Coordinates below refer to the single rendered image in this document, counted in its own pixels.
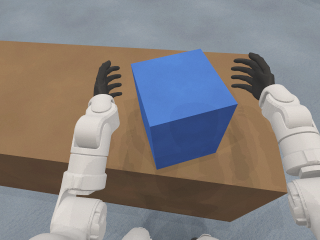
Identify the left robot thigh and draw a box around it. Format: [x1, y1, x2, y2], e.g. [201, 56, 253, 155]
[122, 227, 152, 240]

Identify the robot left upper arm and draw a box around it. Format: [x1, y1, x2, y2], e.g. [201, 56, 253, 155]
[29, 196, 107, 240]

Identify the robot right hand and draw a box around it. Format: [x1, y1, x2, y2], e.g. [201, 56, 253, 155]
[231, 52, 275, 100]

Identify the carton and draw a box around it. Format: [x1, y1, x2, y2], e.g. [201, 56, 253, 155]
[131, 49, 238, 170]

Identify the robot left hand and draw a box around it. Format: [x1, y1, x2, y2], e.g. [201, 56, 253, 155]
[93, 60, 122, 98]

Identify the pedestal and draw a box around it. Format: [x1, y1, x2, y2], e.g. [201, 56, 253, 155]
[0, 40, 288, 222]

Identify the left robot forearm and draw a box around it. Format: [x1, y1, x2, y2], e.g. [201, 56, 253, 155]
[50, 94, 120, 233]

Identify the right robot forearm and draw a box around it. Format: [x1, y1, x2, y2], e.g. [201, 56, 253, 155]
[258, 84, 320, 179]

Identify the robot right upper arm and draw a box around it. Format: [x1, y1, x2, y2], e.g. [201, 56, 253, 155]
[286, 177, 320, 240]

